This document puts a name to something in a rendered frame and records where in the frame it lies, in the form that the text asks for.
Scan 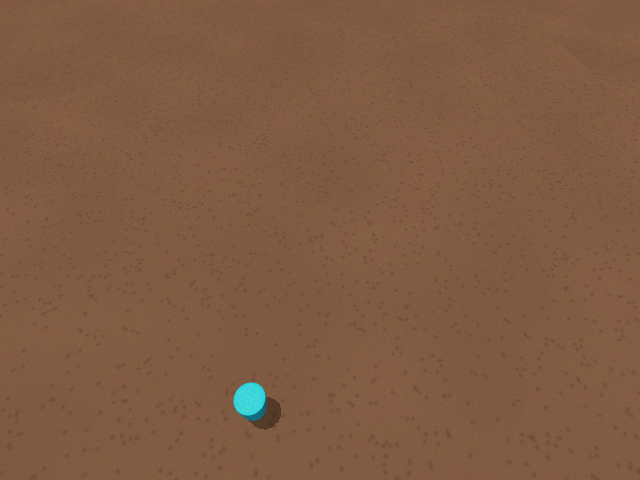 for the cup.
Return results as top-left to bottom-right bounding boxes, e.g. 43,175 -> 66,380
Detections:
233,382 -> 267,421

